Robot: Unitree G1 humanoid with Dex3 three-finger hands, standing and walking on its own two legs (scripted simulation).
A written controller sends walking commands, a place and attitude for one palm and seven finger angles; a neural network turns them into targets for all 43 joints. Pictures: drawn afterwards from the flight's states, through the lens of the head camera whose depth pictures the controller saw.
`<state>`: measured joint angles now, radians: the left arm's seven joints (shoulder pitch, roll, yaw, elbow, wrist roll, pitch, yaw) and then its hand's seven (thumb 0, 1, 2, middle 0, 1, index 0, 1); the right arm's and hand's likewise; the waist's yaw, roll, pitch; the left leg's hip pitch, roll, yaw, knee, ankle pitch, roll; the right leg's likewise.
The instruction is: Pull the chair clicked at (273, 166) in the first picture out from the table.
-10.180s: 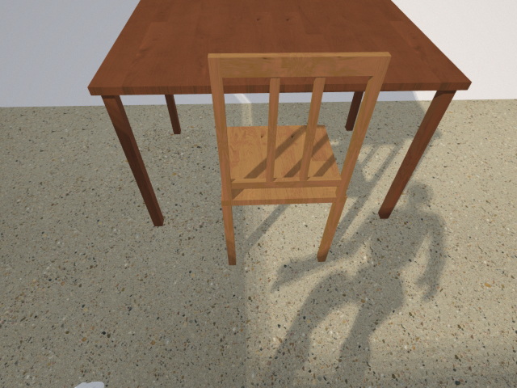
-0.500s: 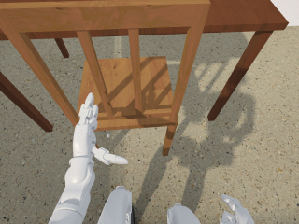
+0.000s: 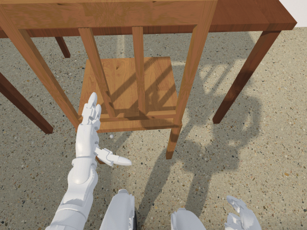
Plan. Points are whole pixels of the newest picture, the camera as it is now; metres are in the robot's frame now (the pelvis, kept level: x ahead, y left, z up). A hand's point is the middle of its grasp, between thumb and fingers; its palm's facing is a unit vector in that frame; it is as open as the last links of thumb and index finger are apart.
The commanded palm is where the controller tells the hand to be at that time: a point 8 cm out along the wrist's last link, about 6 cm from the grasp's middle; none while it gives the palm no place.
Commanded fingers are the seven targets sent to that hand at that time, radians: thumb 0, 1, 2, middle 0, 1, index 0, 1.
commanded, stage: push the fingers through the gap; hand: left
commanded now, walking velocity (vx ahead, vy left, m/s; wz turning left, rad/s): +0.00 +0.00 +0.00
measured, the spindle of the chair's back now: (102, 83) +0.50 +0.16 +0.05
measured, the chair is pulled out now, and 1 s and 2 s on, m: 0.00 0.00 0.00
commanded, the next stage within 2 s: hook a spindle and tug to test in 1.46 s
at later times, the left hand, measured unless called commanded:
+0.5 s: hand (111, 121) +0.39 +0.13 +0.03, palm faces +0.07 -1.00 -0.04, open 16.9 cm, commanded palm +0.37 +0.17 +0.02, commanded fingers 0.00 -0.50 0.30 -0.06 -0.08 -0.06 -0.08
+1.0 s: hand (112, 102) +0.45 +0.13 +0.03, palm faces +0.09 -0.99 -0.04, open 16.9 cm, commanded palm +0.42 +0.17 +0.02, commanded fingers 0.00 -0.50 0.30 -0.06 -0.08 -0.06 -0.08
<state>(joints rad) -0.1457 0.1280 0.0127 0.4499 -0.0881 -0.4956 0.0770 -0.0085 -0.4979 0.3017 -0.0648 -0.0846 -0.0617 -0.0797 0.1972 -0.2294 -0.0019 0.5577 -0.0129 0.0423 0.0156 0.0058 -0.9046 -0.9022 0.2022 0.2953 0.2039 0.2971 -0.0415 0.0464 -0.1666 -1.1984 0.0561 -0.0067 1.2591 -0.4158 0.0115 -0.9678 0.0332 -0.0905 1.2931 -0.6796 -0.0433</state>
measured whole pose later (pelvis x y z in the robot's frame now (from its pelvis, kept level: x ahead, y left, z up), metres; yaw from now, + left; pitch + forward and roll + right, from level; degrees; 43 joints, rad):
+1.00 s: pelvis +0.00 +0.01 -0.01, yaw -1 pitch +24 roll -3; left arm -0.58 0.20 0.19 0.85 -0.04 -0.52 0.10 -0.01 -0.50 0.30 -0.06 -0.08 -0.06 -0.08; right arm 0.27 -0.23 -0.01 0.62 -0.04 0.08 0.04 0.00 -0.91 -0.90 0.20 0.30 0.20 0.30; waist -0.11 0.05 -0.17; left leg -1.28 0.07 0.00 1.28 -0.42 0.02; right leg -1.05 0.04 -0.08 1.31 -0.67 -0.03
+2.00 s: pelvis +0.00 +0.01 +0.00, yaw -1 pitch +24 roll -4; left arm -0.61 0.19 0.18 0.89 -0.04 -0.54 0.14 -0.01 -0.42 0.33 -0.30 -0.83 -0.26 -0.82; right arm 0.28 -0.23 -0.01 0.63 -0.04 0.12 0.06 0.00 -0.91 -0.90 0.20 0.30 0.20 0.30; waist -0.10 0.05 -0.16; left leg -1.28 0.06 -0.01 1.27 -0.42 0.02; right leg -1.04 0.04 -0.09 1.29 -0.67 -0.03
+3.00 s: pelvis +0.02 +0.01 +0.00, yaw -1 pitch +23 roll -3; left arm -0.40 0.13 0.10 0.66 -0.06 -0.50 0.13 0.01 0.71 0.78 -0.44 -1.41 -0.41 -1.43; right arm 0.24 -0.23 -0.02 0.57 -0.03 0.14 0.07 0.00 -0.91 -0.90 0.20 0.30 0.20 0.30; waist -0.08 0.05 -0.17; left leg -1.21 0.05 0.01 1.25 -0.44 0.02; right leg -0.98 0.04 -0.07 1.26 -0.68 -0.03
